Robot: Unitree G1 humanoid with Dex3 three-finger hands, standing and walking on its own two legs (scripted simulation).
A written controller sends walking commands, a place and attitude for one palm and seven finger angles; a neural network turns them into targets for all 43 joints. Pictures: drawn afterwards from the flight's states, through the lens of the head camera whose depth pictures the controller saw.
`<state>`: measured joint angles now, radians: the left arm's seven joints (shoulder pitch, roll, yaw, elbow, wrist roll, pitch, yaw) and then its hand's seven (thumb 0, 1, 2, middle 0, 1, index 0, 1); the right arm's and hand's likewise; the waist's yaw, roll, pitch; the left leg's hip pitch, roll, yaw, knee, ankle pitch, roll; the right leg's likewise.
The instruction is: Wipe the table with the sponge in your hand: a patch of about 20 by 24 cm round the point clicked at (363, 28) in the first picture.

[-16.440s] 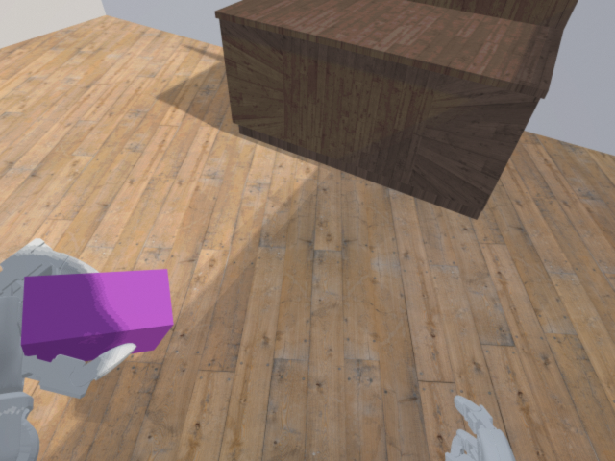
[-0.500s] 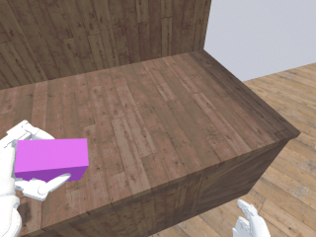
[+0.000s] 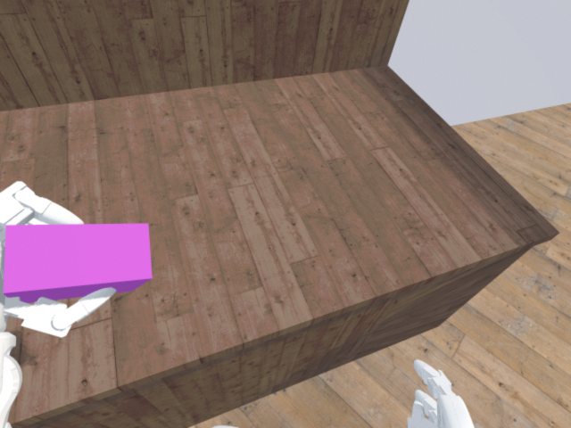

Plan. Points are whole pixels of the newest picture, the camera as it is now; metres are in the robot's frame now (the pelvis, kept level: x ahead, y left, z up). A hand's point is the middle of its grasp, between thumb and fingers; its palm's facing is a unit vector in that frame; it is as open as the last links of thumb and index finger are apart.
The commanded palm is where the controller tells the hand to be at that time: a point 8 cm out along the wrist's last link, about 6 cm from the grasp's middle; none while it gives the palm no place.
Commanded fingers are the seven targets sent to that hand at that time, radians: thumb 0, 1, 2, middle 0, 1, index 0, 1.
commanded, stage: come to a stop and stand still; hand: left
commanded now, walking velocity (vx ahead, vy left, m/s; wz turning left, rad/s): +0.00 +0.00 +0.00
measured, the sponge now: (100, 262) +0.24 +0.24 +0.14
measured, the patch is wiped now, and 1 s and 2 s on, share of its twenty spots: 0.00 0.00 0.00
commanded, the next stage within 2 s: look again from close up in 1.00 s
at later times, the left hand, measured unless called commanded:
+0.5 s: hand (84, 250) +0.24 +0.25 +0.16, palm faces +0.36 -0.84 -0.40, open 9.9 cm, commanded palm +0.18 +0.28 +0.18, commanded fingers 0.00 0.10 1.30 -1.20 -1.60 -1.20 -1.60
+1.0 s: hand (109, 252) +0.24 +0.22 +0.16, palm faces +0.34 -0.85 -0.41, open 9.9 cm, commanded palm +0.19 +0.26 +0.18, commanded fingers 0.00 0.10 1.30 -1.20 -1.60 -1.20 -1.60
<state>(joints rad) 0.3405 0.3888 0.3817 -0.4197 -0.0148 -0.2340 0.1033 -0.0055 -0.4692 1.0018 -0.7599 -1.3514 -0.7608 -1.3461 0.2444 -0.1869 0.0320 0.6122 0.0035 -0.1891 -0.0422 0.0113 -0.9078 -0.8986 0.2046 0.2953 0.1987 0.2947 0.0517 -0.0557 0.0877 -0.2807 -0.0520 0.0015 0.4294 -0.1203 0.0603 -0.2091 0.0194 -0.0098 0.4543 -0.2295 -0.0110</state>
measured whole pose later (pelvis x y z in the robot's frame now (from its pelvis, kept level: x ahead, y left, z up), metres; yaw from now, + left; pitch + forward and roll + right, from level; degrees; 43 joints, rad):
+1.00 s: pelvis +0.03 -0.02 +0.00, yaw +0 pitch +0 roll -2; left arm 0.46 0.38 0.34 -0.44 -0.05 -0.20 0.08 -0.01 -0.47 1.00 -0.76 -1.35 -0.77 -1.34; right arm 0.20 -0.22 0.02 0.60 0.01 -0.13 -0.06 0.01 -0.91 -0.90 0.21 0.30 0.20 0.29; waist 0.01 0.01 0.03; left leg -0.28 -0.01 -0.02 0.43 -0.16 0.03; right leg -0.16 0.07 -0.01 0.35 -0.20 -0.04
